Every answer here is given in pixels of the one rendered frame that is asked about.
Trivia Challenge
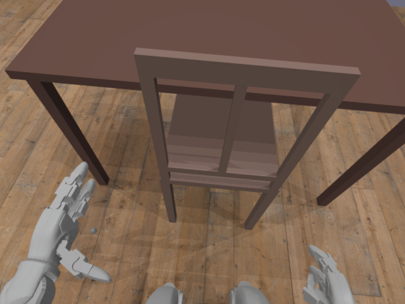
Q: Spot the chair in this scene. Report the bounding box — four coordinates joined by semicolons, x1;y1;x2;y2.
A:
134;47;361;230

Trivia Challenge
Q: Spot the table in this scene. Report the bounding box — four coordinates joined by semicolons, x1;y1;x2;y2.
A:
4;0;405;206

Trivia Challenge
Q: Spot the robot left forearm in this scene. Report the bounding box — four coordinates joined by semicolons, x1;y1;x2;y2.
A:
0;259;60;304

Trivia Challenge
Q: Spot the right robot hand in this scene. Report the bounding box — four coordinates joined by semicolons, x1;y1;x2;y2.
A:
303;244;355;304

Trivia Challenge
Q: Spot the right robot thigh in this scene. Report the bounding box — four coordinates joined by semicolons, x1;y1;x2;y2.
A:
229;286;271;304

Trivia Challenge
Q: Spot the left robot hand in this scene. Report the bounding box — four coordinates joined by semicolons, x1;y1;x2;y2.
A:
27;161;111;282

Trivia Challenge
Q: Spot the right robot shin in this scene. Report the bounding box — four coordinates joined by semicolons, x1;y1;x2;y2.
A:
238;281;251;286

